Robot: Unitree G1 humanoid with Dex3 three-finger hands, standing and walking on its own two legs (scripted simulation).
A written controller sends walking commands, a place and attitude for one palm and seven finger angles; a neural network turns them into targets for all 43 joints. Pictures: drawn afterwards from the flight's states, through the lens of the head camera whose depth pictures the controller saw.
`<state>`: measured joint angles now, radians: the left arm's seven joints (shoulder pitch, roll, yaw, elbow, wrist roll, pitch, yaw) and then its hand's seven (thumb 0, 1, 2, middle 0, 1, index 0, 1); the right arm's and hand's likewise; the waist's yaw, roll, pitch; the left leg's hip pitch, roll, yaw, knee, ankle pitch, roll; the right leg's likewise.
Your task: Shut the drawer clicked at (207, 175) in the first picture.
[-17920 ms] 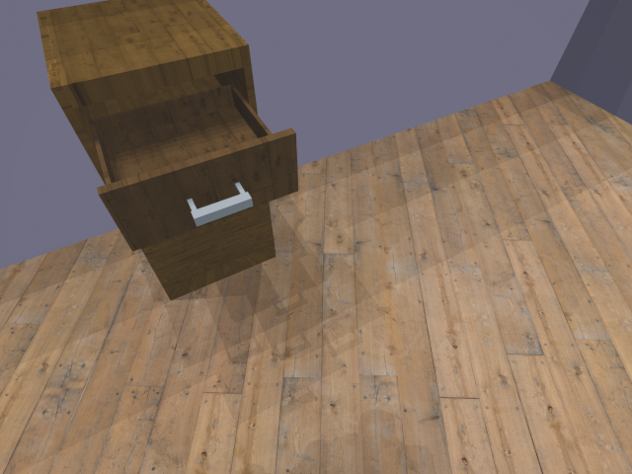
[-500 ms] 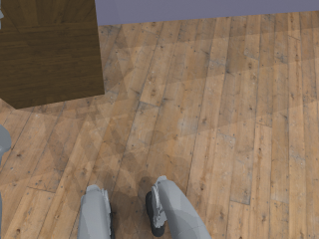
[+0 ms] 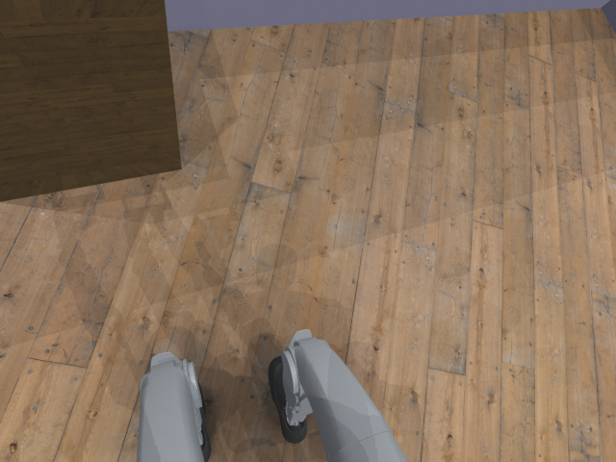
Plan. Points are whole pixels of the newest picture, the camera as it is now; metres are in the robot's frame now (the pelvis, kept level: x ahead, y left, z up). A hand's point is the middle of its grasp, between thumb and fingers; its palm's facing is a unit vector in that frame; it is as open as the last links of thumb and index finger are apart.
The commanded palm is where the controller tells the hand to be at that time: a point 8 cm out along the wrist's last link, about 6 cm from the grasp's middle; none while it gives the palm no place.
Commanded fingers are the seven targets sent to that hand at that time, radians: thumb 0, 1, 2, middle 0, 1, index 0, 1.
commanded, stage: pull the fist back off the drawer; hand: left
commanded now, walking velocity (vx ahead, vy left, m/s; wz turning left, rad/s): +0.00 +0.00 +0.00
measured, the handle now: out of the picture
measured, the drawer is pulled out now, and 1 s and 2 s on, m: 0.00 0.00 0.00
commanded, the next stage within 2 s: draw the hand back to the body in 0.52 s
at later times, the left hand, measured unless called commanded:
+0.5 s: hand out of the picture +0.60 +0.23 +0.08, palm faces +0.16 -0.99 -0.03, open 3.2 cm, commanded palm +0.59 +0.25 +0.08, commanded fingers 0.00 0.90 0.90 -1.40 -1.60 -1.40 -1.60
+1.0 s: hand out of the picture +0.48 +0.25 +0.16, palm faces +0.20 -0.98 -0.02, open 3.2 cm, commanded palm +0.44 +0.28 +0.16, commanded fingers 0.00 0.90 0.90 -1.40 -1.60 -1.40 -1.60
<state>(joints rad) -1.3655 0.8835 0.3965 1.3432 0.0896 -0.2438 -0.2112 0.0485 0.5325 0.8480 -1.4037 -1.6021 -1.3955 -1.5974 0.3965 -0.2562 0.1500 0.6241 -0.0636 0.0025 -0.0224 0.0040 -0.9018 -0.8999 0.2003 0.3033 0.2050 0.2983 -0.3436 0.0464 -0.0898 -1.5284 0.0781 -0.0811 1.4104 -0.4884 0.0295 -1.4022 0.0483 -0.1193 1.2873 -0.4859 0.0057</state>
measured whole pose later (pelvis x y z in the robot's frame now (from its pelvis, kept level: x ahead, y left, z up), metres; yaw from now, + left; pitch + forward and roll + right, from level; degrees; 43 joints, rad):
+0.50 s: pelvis +0.02 +0.00 +0.02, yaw +1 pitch +32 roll -7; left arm -1.14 0.70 0.48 1.18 0.03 -0.28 -0.16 0.02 0.78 0.88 -1.40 -1.60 -1.40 -1.60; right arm 0.40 -0.25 0.09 0.62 -0.06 0.04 0.03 0.00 -0.90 -0.90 0.20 0.30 0.20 0.30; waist -0.27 0.05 -0.11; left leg -1.40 0.08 -0.05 1.34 -0.51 0.02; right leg -1.30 0.05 -0.09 1.24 -0.51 0.00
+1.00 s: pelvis +0.08 -0.01 +0.09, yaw +4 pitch +20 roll -4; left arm -0.47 0.40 0.37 0.66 -0.19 -0.27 -0.19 0.02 0.89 0.90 -1.40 -1.60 -1.40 -1.60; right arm 0.35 -0.26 0.02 0.57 0.03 0.06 0.01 0.01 -0.90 -0.90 0.20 0.30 0.20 0.30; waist -0.09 0.03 -0.16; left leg -0.88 0.07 -0.02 1.00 -0.48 0.00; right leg -0.78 0.04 -0.07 0.91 -0.48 -0.01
